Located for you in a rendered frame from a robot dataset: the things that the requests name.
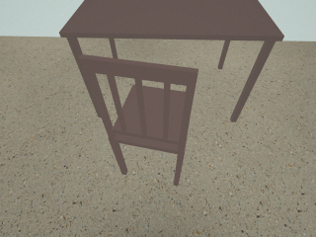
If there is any chair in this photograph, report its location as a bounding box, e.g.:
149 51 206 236
78 54 198 186

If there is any table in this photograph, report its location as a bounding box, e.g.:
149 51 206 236
59 0 284 122

